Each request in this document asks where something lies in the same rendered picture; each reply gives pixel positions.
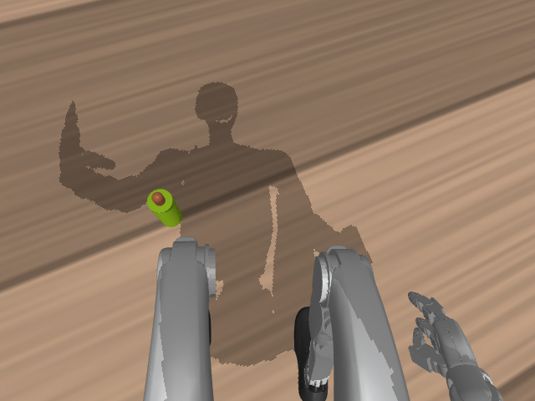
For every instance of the bottle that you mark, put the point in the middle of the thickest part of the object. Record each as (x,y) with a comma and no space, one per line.
(164,207)

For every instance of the right robot arm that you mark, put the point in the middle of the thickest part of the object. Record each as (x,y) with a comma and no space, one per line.
(471,383)

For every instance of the right robot hand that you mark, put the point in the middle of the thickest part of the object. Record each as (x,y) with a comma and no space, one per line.
(446,337)

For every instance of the right robot foot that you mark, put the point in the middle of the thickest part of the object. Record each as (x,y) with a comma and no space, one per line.
(302,340)

